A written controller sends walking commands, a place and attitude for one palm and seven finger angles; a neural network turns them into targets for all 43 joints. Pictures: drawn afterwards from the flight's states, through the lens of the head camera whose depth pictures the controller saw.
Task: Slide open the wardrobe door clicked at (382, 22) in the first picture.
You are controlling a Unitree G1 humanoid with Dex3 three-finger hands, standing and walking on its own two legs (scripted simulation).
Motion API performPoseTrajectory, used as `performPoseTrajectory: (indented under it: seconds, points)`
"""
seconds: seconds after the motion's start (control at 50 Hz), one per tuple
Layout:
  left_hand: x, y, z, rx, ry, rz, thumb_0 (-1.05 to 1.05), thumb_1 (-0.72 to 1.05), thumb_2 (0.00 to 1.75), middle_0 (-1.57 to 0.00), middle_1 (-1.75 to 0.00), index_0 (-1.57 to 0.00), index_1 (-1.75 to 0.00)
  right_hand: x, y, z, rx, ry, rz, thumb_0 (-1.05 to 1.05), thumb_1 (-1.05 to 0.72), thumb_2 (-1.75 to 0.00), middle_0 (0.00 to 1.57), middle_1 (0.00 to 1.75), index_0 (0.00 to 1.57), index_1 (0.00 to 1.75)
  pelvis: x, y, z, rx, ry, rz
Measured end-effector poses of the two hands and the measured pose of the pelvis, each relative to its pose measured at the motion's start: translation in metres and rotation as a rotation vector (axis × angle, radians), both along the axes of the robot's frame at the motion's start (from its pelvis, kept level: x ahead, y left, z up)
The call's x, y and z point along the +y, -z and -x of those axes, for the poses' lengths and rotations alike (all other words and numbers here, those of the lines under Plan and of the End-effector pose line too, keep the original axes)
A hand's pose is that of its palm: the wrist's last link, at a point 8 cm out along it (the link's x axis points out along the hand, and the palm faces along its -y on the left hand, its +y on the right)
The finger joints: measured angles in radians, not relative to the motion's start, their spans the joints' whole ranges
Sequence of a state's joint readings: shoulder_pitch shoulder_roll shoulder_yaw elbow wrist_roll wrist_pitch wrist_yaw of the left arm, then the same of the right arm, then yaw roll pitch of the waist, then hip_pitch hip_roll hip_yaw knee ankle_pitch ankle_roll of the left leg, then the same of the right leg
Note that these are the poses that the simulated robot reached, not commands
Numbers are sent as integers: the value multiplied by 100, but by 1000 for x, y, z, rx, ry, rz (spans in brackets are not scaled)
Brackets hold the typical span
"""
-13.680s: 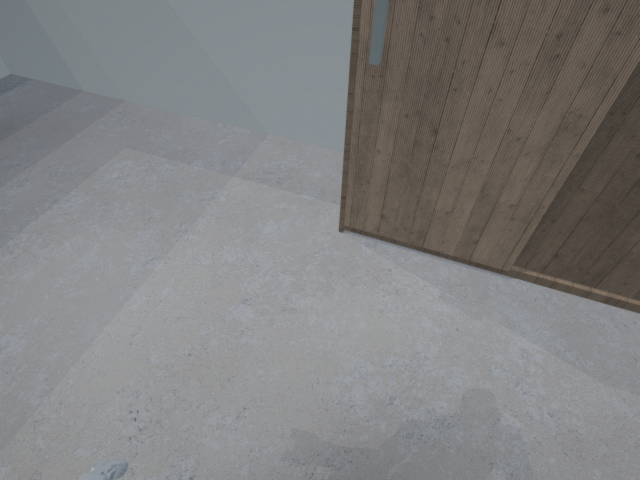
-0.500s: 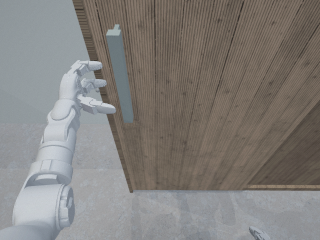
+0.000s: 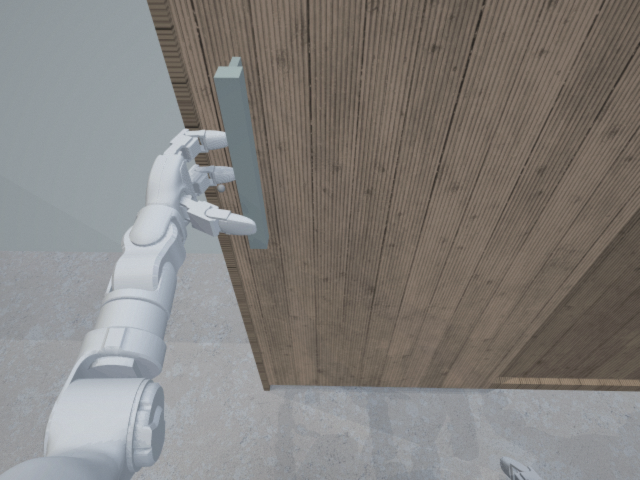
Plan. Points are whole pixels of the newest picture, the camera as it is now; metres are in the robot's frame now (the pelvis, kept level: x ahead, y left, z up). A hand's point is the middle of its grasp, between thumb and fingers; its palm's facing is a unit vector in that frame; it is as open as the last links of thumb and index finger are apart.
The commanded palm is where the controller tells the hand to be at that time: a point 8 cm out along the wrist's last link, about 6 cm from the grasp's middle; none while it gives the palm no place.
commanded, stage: feel for the door with the fingertips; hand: left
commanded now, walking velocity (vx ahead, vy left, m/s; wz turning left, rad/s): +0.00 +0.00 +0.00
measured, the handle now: (249, 164) +0.49 +0.11 +0.15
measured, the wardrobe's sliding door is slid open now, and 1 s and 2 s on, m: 0.00 0.00 0.00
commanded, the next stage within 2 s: slide the fingers in behind the handle in 0.54 s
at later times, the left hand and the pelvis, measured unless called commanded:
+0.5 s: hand (220, 181) +0.44 +0.14 +0.16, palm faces +0.02 -1.00 +0.00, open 14.0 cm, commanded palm +0.42 +0.19 +0.16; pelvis +0.00 +0.00 +0.00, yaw +0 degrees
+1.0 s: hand (227, 183) +0.44 +0.13 +0.15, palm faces +0.00 -1.00 +0.00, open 13.9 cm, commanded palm +0.42 +0.18 +0.16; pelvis -0.01 +0.01 +0.00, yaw -1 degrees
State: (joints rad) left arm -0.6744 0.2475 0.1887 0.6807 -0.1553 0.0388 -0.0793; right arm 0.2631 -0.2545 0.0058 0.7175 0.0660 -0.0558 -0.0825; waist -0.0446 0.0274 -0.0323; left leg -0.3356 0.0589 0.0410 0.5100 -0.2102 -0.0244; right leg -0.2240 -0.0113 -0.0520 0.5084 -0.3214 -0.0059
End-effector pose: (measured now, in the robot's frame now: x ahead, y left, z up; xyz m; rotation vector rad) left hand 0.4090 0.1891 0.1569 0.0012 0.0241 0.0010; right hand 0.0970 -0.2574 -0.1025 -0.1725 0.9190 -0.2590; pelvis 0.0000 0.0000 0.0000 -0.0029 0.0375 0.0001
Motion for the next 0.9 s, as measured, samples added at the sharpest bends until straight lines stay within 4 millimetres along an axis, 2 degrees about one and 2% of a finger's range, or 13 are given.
performPoseTrajectory:
  seconds: [0.14, 0.36, 0.5, 0.74, 0.9]
  points:
    - [-8, 1, 0, -3, -13, 3, -1, -50, 30, -30, -120, -30, -120, 0, -1, 2, -12, 5, -12, 1, -90, -90, 20, 30, 20, 30, -3, 0, 0, -3, 9, -3]
    - [5, -3, 1, -7, -26, -5, -1, -50, 30, -30, -120, -30, -120, -5, 1, 10, 19, 13, 1, 1, -90, -90, 20, 30, 20, 30, -4, 0, 2, -6, 3, 0]
    - [2, -3, -9, -4, -14, -1, -1, -50, 30, -30, -120, -30, -120, -7, 2, 17, 36, 14, 15, 1, -90, -90, 20, 30, 20, 30, -2, 1, 5, 8, -3, 2]
    - [7, -2, -18, -14, -14, 1, -1, -50, 30, -37, -124, -37, -126, -1, 8, 40, 87, 22, 11, 1, -90, -90, 20, 30, 20, 30, 4, 3, 9, 31, -4, 7]
    - [3, -1, -16, -17, -10, -6, -1, -50, 30, -34, -122, -34, -124, 6, 10, 51, 95, 39, -6, 1, -90, -90, 20, 30, 20, 30, 8, 3, 10, 30, 3, 8]
